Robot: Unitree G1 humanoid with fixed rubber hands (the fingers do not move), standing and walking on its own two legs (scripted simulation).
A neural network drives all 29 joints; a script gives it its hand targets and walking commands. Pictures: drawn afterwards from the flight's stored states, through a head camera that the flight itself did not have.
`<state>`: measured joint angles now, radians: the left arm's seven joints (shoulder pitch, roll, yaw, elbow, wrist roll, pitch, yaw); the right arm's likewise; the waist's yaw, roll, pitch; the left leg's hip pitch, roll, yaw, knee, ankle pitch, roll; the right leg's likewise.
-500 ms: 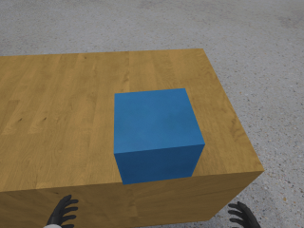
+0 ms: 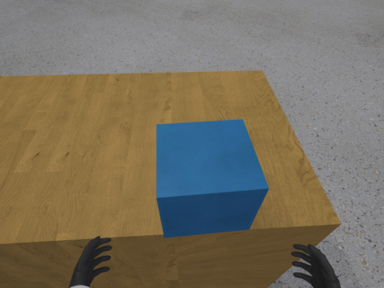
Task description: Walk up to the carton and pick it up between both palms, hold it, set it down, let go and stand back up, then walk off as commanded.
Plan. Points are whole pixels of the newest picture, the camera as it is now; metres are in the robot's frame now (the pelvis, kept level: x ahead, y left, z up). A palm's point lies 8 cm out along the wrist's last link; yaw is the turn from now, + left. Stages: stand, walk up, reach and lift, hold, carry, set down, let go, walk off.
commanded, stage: reach and lift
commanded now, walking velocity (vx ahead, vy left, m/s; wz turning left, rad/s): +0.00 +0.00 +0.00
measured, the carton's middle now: (203, 178) +0.35 +0.00 +0.02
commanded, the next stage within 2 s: none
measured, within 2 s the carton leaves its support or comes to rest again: neither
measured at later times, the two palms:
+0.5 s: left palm (88, 267) +0.16 +0.21 +0.01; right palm (321, 263) +0.18 -0.21 +0.02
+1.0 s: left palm (88, 229) +0.21 +0.21 +0.05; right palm (308, 215) +0.26 -0.20 +0.05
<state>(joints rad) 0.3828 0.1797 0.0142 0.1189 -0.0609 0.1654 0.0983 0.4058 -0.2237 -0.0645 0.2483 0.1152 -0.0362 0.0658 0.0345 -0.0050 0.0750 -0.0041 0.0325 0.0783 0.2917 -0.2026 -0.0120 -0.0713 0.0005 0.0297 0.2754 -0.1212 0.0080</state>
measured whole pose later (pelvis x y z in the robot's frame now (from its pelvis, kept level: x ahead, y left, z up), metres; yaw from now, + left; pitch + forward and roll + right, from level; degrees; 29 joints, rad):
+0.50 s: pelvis +0.00 -0.01 +0.00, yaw +1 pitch -4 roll +0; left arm 0.40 0.15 -0.03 -0.06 -0.14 0.09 0.15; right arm 0.41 -0.21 -0.02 0.03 0.23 -0.05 0.04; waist 0.06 -0.01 0.05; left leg -0.03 0.04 0.07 0.31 -0.20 -0.02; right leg -0.10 0.00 0.02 0.31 -0.14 0.00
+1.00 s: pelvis +0.00 -0.02 +0.00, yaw +2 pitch -3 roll +0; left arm 0.17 0.17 0.06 -0.19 -0.17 0.38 0.12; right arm 0.13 -0.22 -0.02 -0.02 0.27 0.16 -0.06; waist 0.06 -0.01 0.07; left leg -0.06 0.04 0.05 0.31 -0.19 -0.03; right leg -0.13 0.01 0.00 0.32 -0.14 -0.01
